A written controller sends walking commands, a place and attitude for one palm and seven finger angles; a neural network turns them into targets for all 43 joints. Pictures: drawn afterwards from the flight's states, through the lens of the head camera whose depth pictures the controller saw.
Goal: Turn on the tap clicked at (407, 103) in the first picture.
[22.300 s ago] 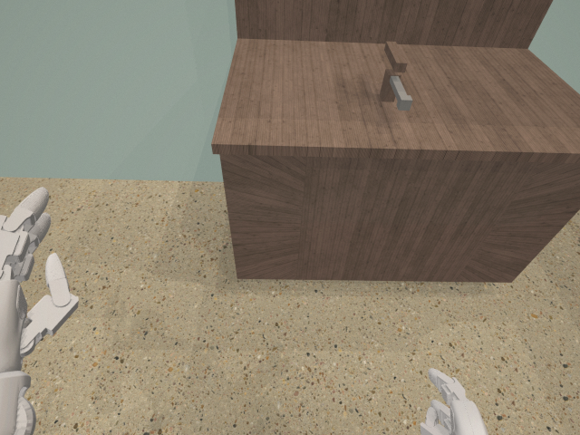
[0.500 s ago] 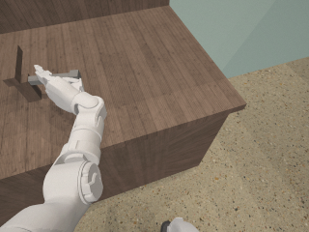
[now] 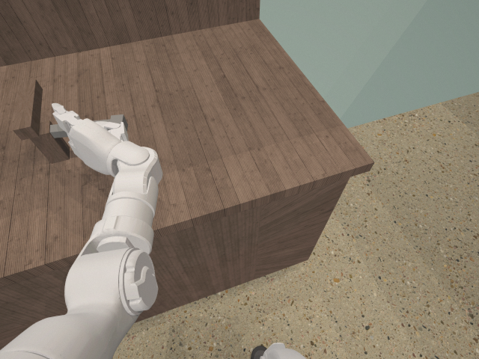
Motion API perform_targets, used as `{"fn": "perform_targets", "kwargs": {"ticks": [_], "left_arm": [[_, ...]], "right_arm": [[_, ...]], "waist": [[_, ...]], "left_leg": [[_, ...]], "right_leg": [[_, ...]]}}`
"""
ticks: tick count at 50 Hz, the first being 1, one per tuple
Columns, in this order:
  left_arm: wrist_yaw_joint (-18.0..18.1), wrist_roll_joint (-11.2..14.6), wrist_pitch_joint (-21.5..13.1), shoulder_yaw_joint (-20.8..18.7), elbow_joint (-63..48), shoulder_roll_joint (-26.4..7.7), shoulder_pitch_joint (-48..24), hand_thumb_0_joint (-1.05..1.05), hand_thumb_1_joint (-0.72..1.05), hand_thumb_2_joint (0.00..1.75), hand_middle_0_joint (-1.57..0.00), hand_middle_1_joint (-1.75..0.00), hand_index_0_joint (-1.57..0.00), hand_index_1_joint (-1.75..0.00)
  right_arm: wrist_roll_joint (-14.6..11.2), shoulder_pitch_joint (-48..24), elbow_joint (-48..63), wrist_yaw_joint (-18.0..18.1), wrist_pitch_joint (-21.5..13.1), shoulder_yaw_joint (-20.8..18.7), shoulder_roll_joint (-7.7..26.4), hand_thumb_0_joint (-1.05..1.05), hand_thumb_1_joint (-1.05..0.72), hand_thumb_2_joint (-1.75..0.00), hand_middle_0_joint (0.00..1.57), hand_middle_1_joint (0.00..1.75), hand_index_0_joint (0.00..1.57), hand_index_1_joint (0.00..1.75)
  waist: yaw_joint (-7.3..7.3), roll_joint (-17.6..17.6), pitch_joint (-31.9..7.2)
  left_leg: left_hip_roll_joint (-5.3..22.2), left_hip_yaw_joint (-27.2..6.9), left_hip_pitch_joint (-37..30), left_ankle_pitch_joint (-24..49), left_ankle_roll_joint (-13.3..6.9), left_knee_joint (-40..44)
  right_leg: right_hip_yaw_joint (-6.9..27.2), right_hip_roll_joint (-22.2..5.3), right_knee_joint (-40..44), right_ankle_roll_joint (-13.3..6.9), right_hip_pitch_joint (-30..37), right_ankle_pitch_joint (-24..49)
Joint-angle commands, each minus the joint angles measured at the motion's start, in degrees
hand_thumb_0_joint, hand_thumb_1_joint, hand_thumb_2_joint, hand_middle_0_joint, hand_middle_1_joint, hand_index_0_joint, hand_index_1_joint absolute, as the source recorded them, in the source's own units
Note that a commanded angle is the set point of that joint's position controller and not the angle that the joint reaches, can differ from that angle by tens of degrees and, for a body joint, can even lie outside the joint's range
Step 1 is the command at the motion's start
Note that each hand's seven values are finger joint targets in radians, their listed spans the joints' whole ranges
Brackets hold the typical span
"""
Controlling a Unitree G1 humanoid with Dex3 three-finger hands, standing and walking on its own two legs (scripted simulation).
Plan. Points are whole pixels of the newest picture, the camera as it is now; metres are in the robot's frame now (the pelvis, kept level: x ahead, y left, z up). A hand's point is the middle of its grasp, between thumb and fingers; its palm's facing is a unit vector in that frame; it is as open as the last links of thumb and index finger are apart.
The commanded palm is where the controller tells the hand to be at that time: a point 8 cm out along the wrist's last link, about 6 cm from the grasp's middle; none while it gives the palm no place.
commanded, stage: lift the hand up off the lever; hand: left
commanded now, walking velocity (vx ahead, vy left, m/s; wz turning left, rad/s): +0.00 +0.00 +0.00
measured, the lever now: (118, 125) +0.54 +0.22 +0.07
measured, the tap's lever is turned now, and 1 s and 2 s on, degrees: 78 78 78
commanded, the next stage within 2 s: draw the hand back beside the body in 0.88 s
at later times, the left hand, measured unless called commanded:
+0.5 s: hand (119, 122) +0.48 +0.18 +0.14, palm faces +0.80 -0.58 -0.13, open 7.8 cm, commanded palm +0.41 +0.20 +0.14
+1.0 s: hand (117, 119) +0.47 +0.18 +0.14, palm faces +0.80 -0.58 -0.15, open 7.8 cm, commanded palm +0.41 +0.21 +0.15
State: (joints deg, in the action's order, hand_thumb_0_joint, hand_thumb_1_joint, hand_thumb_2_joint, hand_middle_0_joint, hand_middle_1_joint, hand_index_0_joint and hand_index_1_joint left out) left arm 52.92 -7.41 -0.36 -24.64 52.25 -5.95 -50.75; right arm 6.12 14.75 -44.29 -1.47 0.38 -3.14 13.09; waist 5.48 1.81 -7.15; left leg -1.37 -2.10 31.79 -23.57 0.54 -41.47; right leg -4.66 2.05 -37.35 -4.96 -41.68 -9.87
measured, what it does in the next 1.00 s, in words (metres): stands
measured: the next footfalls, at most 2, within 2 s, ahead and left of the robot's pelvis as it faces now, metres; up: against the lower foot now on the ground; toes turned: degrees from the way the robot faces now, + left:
none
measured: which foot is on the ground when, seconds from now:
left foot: down 0.00-1.00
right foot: down 0.00-1.00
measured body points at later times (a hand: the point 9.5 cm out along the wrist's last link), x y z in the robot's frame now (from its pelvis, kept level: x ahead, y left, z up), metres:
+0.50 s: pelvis +0.00 +0.00 +0.01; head +0.05 -0.02 +0.45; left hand +0.43 +0.21 +0.15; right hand +0.07 -0.25 -0.13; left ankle -0.04 +0.13 -0.71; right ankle +0.08 -0.06 -0.71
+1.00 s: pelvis +0.00 +0.00 +0.01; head +0.05 -0.02 +0.46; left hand +0.43 +0.21 +0.15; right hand +0.10 -0.26 -0.13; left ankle -0.04 +0.13 -0.71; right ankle +0.08 -0.06 -0.71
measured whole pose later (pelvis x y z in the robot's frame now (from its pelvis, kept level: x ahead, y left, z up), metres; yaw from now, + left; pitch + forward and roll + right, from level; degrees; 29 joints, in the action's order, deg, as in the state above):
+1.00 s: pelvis +0.00 +0.00 +0.01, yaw +0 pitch +11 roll +1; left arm 52.5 -6.6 6.3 -21.7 46.5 -3.8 -49.5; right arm 5.0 11.9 -45.0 0.3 0.6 -3.2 12.8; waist 3.2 2.0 -6.2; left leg -1.4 -2.2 25.3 -21.3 0.7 -35.8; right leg -4.5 2.1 -32.9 -5.1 -35.5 -8.5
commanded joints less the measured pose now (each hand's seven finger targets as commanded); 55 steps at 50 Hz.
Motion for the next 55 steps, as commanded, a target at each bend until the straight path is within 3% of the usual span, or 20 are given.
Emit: {"fn": "perform_targets", "kwargs": {"ticks": [1, 5, 7, 13, 19, 20, 21, 30, 32, 35, 39, 40, 41, 47, 49, 50, 51, 52, 54, 55], "left_arm": [[0.2, -2.9, -2.9, 3.0, -13.8, -11.6, -29.1, 0.0, 0.9, 0.9, -0.15, -0.15, -0.15, -0.15], [0.0, -2.4, -2.9, 0.9, -12.9, -13.7, -27.2, 0.0, 0.9, 0.9, -0.15, -0.15, -0.15, -0.15], [-0.6, -2.3, -2.8, 3.7, -13.4, -10.8, -28.0, 0.0, 0.9, 0.9, -0.15, -0.15, -0.15, -0.15], [-0.9, -1.1, -2.0, 5.2, -13.2, -8.5, -27.5, 0.0, 0.9, 0.9, -0.15, -0.15, -0.15, -0.15], [0.2, -1.7, -1.2, 4.5, -14.7, -8.9, -28.7, 0.0, 0.9, 0.9, -0.15, -0.15, -0.15, -0.15], [0.4, -2.0, -1.1, 2.1, -15.2, -11.5, -27.6, 0.0, 0.9, 0.9, -0.15, -0.15, -0.15, -0.15], [0.3, -2.1, -0.9, 4.0, -16.4, -9.5, -27.7, 0.0, 0.9, 0.9, -0.15, -0.15, -0.15, -0.15], [0.1, -1.5, 2.0, 4.1, -19.4, -8.4, -24.0, 0.0, 0.9, 0.9, -0.15, -0.15, -0.15, -0.15], [0.0, -1.5, 2.7, 6.1, -19.1, -6.3, -24.6, 0.0, 0.9, 0.9, -0.15, -0.15, -0.15, -0.15], [0.2, -1.3, 3.4, 3.7, -19.4, -9.1, -24.5, 0.0, 0.9, 0.9, -0.15, -0.15, -0.15, -0.15], [0.2, -1.8, 3.8, 6.2, -17.7, -6.7, -27.0, 0.0, 0.9, 0.9, -0.15, -0.15, -0.15, -0.15], [0.3, -1.8, 3.6, 4.2, -17.6, -8.8, -25.9, 0.0, 0.9, 0.9, -0.15, -0.15, -0.15, -0.15], [0.2, -1.8, 3.5, 6.3, -18.1, -6.8, -27.1, 0.0, 0.9, 0.9, -0.15, -0.15, -0.15, -0.15], [0.0, -1.5, 3.3, 4.5, -18.2, -8.3, -25.1, 0.0, 0.9, 0.9, -0.15, -0.15, -0.15, -0.15], [-0.3, -1.4, 3.6, 6.4, -19.1, -6.1, -25.5, 0.0, 0.9, 0.9, -0.15, -0.15, -0.15, -0.15], [-9.2, -3.7, 3.8, 15.2, -23.5, -6.3, -19.8, 0.0, 0.9, 0.9, -0.15, -0.15, -0.15, -0.15], [-13.0, -2.4, 3.7, 12.2, -26.7, -9.7, -18.5, 0.0, 0.9, 0.9, -0.15, -0.16, -0.15, -0.16], [-16.6, -1.1, 3.4, 12.6, -31.0, -10.7, -15.6, 0.0, 0.9, 0.9, -0.15, -0.16, -0.15, -0.16], [-24.2, 3.8, 2.2, 13.8, -35.1, -9.2, -7.3, 0.0, 0.9, 0.9, -0.16, -0.16, -0.16, -0.16], [-28.0, 6.5, 1.2, 10.7, -35.4, -12.1, -2.1, 0.0, 0.9, 0.9, -0.16, -0.17, -0.16, -0.17]], "right_arm": [[-0.6, 1.3, 4.7, 1.3, -1.5, -2.0, 7.0, 0.0, -0.9, -0.9, 0.2, 0.3, 0.2, 0.3], [-0.7, 1.4, 4.6, 1.5, -1.8, -2.2, 7.4, 0.0, -0.9, -0.9, 0.2, 0.3, 0.2, 0.3], [-0.8, 1.4, 4.7, 1.4, -1.8, -2.1, 7.0, 0.0, -0.9, -0.9, 0.2, 0.3, 0.2, 0.3], [-1.1, 1.1, 4.6, 1.2, -2.1, -2.1, 7.2, 0.0, -0.9, -0.9, 0.2, 0.3, 0.2, 0.3], [-0.8, 0.6, 4.4, 1.1, -2.0, -2.0, 7.0, 0.0, -0.9, -0.9, 0.2, 0.3, 0.2, 0.3], [-0.7, 0.7, 4.3, 1.3, -1.8, -2.2, 7.2, 0.0, -0.9, -0.9, 0.2, 0.3, 0.2, 0.3], [-0.8, 0.3, 4.8, 1.2, -1.7, -2.1, 6.9, 0.0, -0.9, -0.9, 0.2, 0.3, 0.2, 0.3], [-1.1, -1.2, 5.0, 1.8, -1.3, -2.1, 6.7, 0.0, -0.9, -0.9, 0.2, 0.3, 0.2, 0.3], [-1.3, -1.7, 5.1, 1.8, -1.5, -1.9, 6.5, 0.0, -0.9, -0.9, 0.2, 0.3, 0.2, 0.3], [-1.4, -2.5, 4.7, 2.3, -1.4, -1.9, 6.6, 0.0, -0.9, -0.9, 0.2, 0.3, 0.2, 0.3], [-1.4, -2.9, 4.3, 2.5, -1.8, -1.6, 6.2, 0.0, -0.9, -0.9, 0.2, 0.3, 0.2, 0.3], [-1.4, -2.9, 4.2, 2.6, -1.7, -1.7, 6.4, 0.0, -0.9, -0.9, 0.2, 0.3, 0.2, 0.3], [-1.6, -3.1, 4.5, 2.5, -1.9, -1.6, 6.2, 0.0, -0.9, -0.9, 0.2, 0.3, 0.2, 0.3], [-1.5, -2.3, 4.6, 2.5, -1.6, -1.9, 6.2, 0.0, -0.9, -0.9, 0.2, 0.3, 0.2, 0.3], [-1.4, -2.1, 4.6, 2.5, -1.5, -1.9, 6.1, 0.0, -0.9, -0.9, 0.2, 0.3, 0.2, 0.3], [-2.0, -2.2, 5.5, 3.7, -0.1, -2.5, 7.5, 0.0, -0.9, -0.9, 0.2, 0.3, 0.2, 0.3], [-3.1, -0.9, 7.0, 4.4, 0.1, -2.7, 7.4, 0.0, -0.9, -0.9, 0.2, 0.3, 0.2, 0.3], [-3.8, -1.0, 8.2, 5.3, 0.6, -2.2, 7.0, 0.0, -0.9, -0.9, 0.2, 0.3, 0.2, 0.3], [-5.3, -2.0, 9.8, 6.5, 0.7, -1.3, 6.4, 0.0, -0.9, -0.9, 0.2, 0.3, 0.2, 0.3], [-5.9, -2.5, 10.2, 7.1, 0.8, -0.9, 6.7, 0.0, -0.9, -0.9, 0.2, 0.3, 0.2, 0.3]], "waist": [[0.72, -2.8, -22.2], [-0.09, -4.2, -22.7], [0.5, -2.6, -22.2], [0.26, -3.1, -21.0], [-0.25, -3.4, -21.6], [-1.2, -3.3, -22.3], [-0.97, -3.3, -22.6], [-2.1, -3.5, -21.4], [-1.48, -5.0, -19.8], [-2.17, -4.4, -19.3], [-0.99, -5.9, -17.2], [-1.9, -5.1, -17.9], [-1.21, -4.6, -18.4], [-1.97, -4.6, -21.6], [-1.46, -4.8, -21.7], [-0.99, -4.2, -22.8], [-1.72, -3.3, -25.8], [-3.21, -3.1, -26.8], [-4.31, -5.6, -22.1], [-5.5, -7.3, -19.8]], "left_leg": [[-0.9, 2.2, 5.9, 8.8, -1.6, 6.3], [-1.1, 2.1, 5.8, 8.1, -1.7, 6.6], [-0.9, 2.3, 4.7, 9.1, -1.5, 7.1], [-1.0, 2.1, 3.1, 9.4, -1.3, 8.2], [-1.0, 2.1, 2.1, 10.8, -1.1, 8.6], [-0.9, 1.7, 2.2, 11.3, -1.0, 8.7], [-0.8, 2.0, 1.8, 12.2, -1.0, 8.9], [-0.6, 2.2, 0.0, 13.6, -0.7, 10.2], [-0.5, 2.3, 0.0, 13.0, -0.8, 10.5], [-0.7, 2.3, 0.1, 11.3, -1.0, 10.8], [-0.8, 2.4, 0.3, 8.9, -1.3, 10.8], [-0.9, 2.1, 0.5, 8.6, -1.3, 11.0], [-0.8, 2.3, -0.1, 9.4, -1.3, 10.8], [-0.8, 2.4, -0.1, 12.7, -1.0, 10.2], [-0.8, 2.5, -0.7, 14.2, -0.9, 10.2], [-0.5, 3.5, -3.6, 16.2, -1.5, 10.2], [-0.6, 3.9, -5.6, 18.9, -1.8, 10.6], [-0.5, 3.8, -6.5, 19.9, -1.8, 11.8], [0.0, 3.7, -7.0, 19.0, -2.0, 13.8], [0.2, 3.3, -6.7, 17.7, -2.1, 15.0]], "right_leg": [[6.2, -3.0, 5.2, 4.5, 30.0, 2.0], [6.2, -2.9, 5.8, 4.5, 31.0, 0.7], [5.8, -2.8, 5.7, 4.4, 30.5, 2.2], [5.2, -2.5, 6.5, 4.1, 29.9, 1.3], [4.9, -2.4, 6.4, 4.1, 30.5, 2.4], [4.8, -2.4, 6.0, 3.8, 31.5, 3.0], [4.8, -2.4, 5.8, 3.9, 31.8, 4.4], [4.8, -2.5, 7.0, 3.7, 33.5, 5.4], [4.7, -2.6, 7.4, 3.9, 32.8, 4.4], [5.5, -2.9, 8.7, 4.0, 33.3, 1.7], [5.9, -3.2, 9.9, 4.3, 31.3, -2.4], [5.8, -3.1, 9.7, 4.1, 31.7, -2.7], [5.7, -3.1, 9.3, 4.1, 31.4, -1.3], [5.6, -3.2, 7.9, 4.2, 34.1, 4.7], [5.3, -3.2, 7.6, 4.2, 34.4, 7.2], [6.0, -3.0, 5.8, 3.6, 37.3, 13.0], [6.4, -3.1, 6.3, 3.4, 40.7, 17.3], [7.1, -3.1, 6.5, 3.5, 43.9, 19.4], [7.6, -3.1, 8.4, 3.7, 46.4, 20.1], [7.7, -3.0, 9.2, 3.6, 47.6, 18.9]]}}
